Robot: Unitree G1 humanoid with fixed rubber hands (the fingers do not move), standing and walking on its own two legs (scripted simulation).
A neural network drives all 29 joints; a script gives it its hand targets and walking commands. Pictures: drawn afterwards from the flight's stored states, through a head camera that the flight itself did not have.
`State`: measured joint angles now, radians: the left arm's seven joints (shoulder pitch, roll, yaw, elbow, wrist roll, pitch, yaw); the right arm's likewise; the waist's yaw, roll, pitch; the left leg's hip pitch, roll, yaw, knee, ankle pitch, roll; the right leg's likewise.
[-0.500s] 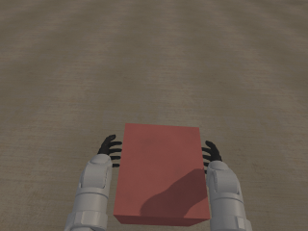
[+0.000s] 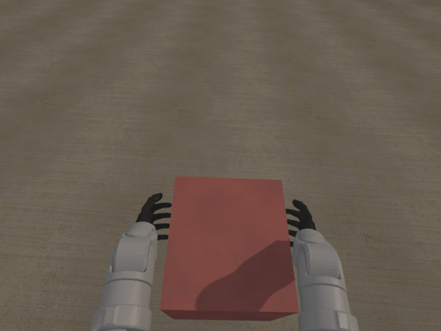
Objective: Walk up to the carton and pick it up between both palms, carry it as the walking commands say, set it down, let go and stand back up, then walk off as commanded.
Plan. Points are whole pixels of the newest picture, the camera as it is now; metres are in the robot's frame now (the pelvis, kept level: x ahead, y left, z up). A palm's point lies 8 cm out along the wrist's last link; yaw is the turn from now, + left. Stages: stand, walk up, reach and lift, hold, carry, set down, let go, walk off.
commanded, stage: hold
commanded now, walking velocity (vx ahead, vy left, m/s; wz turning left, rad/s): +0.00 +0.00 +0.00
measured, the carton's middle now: (225, 252) +0.30 +0.00 -0.05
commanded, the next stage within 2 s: carry in 0.84 s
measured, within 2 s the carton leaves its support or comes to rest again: neither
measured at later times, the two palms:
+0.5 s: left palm (141, 236) +0.28 +0.16 +0.04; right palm (304, 242) +0.28 -0.15 +0.04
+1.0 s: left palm (138, 230) +0.29 +0.16 +0.05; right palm (298, 231) +0.30 -0.13 +0.05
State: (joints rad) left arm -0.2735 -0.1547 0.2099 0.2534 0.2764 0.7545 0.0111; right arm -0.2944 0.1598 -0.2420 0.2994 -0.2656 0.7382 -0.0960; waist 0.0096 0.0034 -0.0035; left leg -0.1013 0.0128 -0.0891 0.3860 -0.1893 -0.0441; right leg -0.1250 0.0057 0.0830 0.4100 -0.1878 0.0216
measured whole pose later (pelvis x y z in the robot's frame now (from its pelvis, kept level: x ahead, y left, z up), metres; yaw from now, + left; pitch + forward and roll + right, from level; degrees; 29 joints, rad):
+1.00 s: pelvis +0.01 +0.02 -0.01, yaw +3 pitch +0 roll +0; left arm -0.21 -0.14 0.10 0.11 0.21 0.82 0.07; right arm -0.23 0.12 -0.18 0.11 -0.17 0.84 -0.14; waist -0.03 -0.01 -0.09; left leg -0.31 0.02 0.02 0.62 -0.39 -0.03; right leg -0.25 -0.03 0.04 0.48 -0.24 0.04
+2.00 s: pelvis +0.46 +0.22 -0.02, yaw -1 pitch +6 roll -2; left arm -0.37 -0.19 0.14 -0.22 0.17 1.21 0.17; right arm -0.34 0.17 -0.18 -0.31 -0.14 1.22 -0.25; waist -0.03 0.06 0.00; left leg -0.22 0.01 0.12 0.80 -0.48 0.04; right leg -0.39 -0.01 -0.24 0.55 -0.25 -0.07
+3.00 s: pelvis +1.17 +0.49 -0.02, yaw -4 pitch +2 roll +1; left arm -0.27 -0.15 0.14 -0.18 0.10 1.27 0.27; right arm -0.35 0.18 -0.15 -0.09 -0.15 1.22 -0.22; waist 0.06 -0.04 -0.06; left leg -0.42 0.08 0.14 0.60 -0.15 -0.01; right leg -0.11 -0.26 -0.17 0.63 -0.44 0.11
